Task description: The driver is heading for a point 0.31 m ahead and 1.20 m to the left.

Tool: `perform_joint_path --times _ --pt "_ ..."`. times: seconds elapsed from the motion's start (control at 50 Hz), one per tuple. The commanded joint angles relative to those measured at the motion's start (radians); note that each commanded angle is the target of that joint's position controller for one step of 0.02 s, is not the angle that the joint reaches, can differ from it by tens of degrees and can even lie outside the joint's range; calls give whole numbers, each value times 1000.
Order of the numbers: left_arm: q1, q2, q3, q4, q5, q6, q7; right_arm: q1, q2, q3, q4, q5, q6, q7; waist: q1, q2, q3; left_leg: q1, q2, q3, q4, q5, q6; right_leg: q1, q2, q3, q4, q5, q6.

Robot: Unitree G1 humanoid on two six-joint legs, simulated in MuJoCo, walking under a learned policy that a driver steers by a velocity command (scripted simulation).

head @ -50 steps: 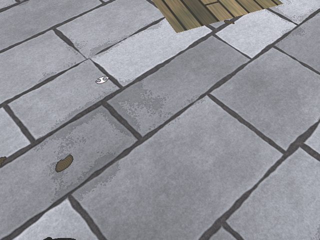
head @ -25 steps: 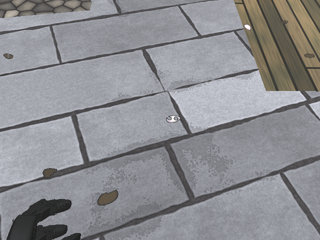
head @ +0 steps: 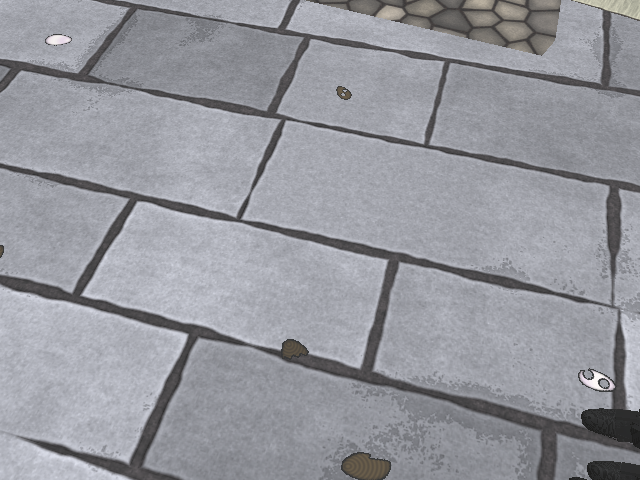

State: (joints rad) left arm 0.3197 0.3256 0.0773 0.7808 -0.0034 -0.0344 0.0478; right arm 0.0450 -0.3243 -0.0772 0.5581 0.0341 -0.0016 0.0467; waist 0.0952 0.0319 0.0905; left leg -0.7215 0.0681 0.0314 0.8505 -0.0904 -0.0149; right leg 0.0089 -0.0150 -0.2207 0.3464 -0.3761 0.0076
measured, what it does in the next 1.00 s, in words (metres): walks ahead, turning left: left foot, then right foot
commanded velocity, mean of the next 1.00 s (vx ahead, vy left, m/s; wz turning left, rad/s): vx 0.06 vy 0.00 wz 1.00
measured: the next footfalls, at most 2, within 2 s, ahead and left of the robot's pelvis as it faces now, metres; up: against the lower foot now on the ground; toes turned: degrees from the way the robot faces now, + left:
left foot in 0.10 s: +0.22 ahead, +0.09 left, +0.00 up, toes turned +7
right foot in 0.50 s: +0.35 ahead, -0.09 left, +0.00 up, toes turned +39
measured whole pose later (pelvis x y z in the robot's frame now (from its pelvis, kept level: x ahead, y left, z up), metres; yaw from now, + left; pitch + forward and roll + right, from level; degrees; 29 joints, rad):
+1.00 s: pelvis +0.17 -0.03 +0.00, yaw +60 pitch +2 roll -2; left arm 0.11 0.33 0.11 0.68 0.01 0.02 0.02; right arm 0.18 -0.31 -0.10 0.59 0.00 0.05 0.00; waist 0.01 -0.05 0.08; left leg -0.36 0.00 -0.02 0.63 -0.32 0.04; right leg -0.47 -0.10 -0.07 0.96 -0.49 0.07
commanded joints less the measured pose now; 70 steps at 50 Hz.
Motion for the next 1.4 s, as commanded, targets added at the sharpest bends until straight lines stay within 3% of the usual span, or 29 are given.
perform_joint_path --times 0.02,0.08,0.1,0.12,0.14,0.18,0.22,0.28,0.48,0.5,0.52,0.54,0.58,0.64,0.74,0.9,0.92,0.94,0.96,0.98,1.02,1.06,1.12,1.26,1.28,1.34,1.36,1.38,1.4 --pt "-128 203 48 -88 -27 -14 2 42 -59 -21 -36 0 -3 20 -98 -155 -104 274 -87 98 -145 44 37 -49 -182 21 60 1054 -61" --pt "-173 182 46 -115 -51 -17 -9 326 -193 -93 41 1 10 0 -260 -120 -242 697 -152 54 -340 102 166 -179 -176 18 515 991 -20" --pt "-84 48 9 -125 0 -26 -28 314 -225 -98 43 23 14 -27 -191 101 -238 904 -53 -122 -362 419 235 -443 -63 32 779 9 29" --pt "32 31 -16 -176 30 -40 -39 232 -330 -100 -38 -32 0 -26 -89 264 -456 1186 259 -693 -309 613 527 -755 88 180 1177 -380 77" --pt "-76 144 -2 -186 13 -60 -49 253 -265 -91 -63 -49 -3 -21 -193 89 -600 1152 276 -781 -452 316 516 -771 56 373 1183 -234 53" --pt "-176 156 5 -201 5 -54 -31 118 -192 -70 -64 -2 -13 -21 -121 -77 -326 846 160 -621 -519 114 391 -754 -7 375 998 -103 45" --pt "-160 155 10 -189 19 -29 -20 48 -159 -58 -72 -3 -5 -38 -58 -39 -217 589 78 -502 -535 191 338 -628 -22 366 852 -68 58" --pt "-152 91 -4 -180 27 -12 -22 32 -170 -69 -63 -19 15 -64 -44 -5 -213 424 1 -422 -496 367 302 -513 23 317 668 -23 88" --pt "-189 76 15 -196 7 -4 -37 24 -132 -61 -62 -3 60 -81 -57 145 -222 369 -88 -584 -346 -42 155 -258 70 351 125 223 55" --pt "-169 109 28 -190 17 -2 -34 74 -79 -46 -55 -1 60 -79 -70 52 -239 299 -152 -517 -207 -290 108 -142 -54 415 32 278 5" --pt "-205 185 39 -223 40 12 -26 151 -25 -31 -54 -6 60 -82 -129 -205 -235 119 -300 -306 53 -550 51 -53 -301 667 -12 369 -114" --pt "-211 173 41 -225 71 10 -25 157 -132 -59 -79 -12 41 -71 -152 -346 -217 39 -220 -269 248 -528 8 -155 -425 881 -85 292 -240" --pt "-305 67 17 -257 47 15 -6 148 -213 -84 -32 -2 49 -72 -143 -207 -126 45 -120 -202 383 -350 -37 -240 -291 637 -76 92 -197" --pt "-300 68 10 -256 27 29 19 160 -137 -64 -22 -6 71 -75 -124 -140 -96 42 -83 -106 477 -248 -64 -251 -213 416 -66 241 -172" --pt "-184 117 39 -205 32 45 12 54 -73 -35 -73 -4 62 -62 -43 -181 -161 39 7 -53 234 -267 -91 -61 -275 313 -59 348 -220" --pt "-224 136 67 -157 -20 35 -31 156 -84 -59 -27 -1 87 -34 -118 -190 -197 443 -39 69 -285 -165 25 -154 -310 106 86 335 -112" --pt "-179 95 59 -134 -20 35 -36 238 -121 -79 5 -1 87 -44 -144 -113 -204 602 -52 16 -388 -80 72 -262 -264 53 220 265 -47" --pt "-169 47 46 -157 10 37 -44 314 -255 -118 9 3 78 -61 -146 197 -168 794 163 -340 -472 314 184 -582 -134 -30 561 -155 58" --pt "-257 21 32 -242 35 29 -34 249 -332 -119 -27 -42 49 -61 -118 306 -231 772 303 -625 -462 373 384 -809 -19 149 779 -309 100" --pt "-351 71 43 -252 23 24 -22 231 -269 -111 -32 -57 23 -51 -180 169 -254 755 275 -573 -503 244 382 -826 -22 257 859 -245 75" --pt "-335 87 54 -231 16 20 -3 149 -197 -82 -21 -18 9 -64 -117 83 -185 695 183 -463 -504 126 269 -824 -38 302 815 -65 38" --pt "-260 93 60 -206 23 15 -10 122 -150 -61 -23 0 18 -79 -82 99 -222 627 121 -419 -520 -52 239 -728 -20 299 770 53 43" --pt "-284 79 56 -205 -4 -12 -39 164 -157 -54 -12 -3 -1 -76 -108 122 -182 595 98 -508 -622 -501 248 -703 25 296 597 131 47" --pt "-366 46 43 -229 -25 -74 -69 187 -167 -47 5 6 -19 -79 -131 153 -89 484 42 -557 -575 -448 243 -514 79 312 266 125 64" --pt "-309 49 22 -187 47 -8 -80 195 -223 -60 21 -97 -1 -26 -152 248 -109 448 -25 -531 -576 -519 233 -458 77 233 316 68 69" --pt "-187 78 27 -180 8 14 -56 86 -165 -43 -24 -64 3 12 -35 117 -72 187 -57 -584 -485 -538 195 -127 68 251 178 107 53" --pt "-54 117 39 -147 12 3 -43 50 -129 -34 -37 -65 -5 5 41 19 -91 41 -103 -533 -349 -575 159 73 19 275 128 77 37" --pt "90 204 54 -124 42 -12 -30 41 -32 -7 -54 -67 -22 -6 97 -222 -155 -60 -217 -356 -13 -585 121 212 -206 503 13 -187 11" --pt "55 298 65 -143 73 -17 -27 44 1 10 -99 -50 -28 -15 38 -311 -145 -227 -258 -264 216 -478 98 178 -416 959 -193 -543 -37"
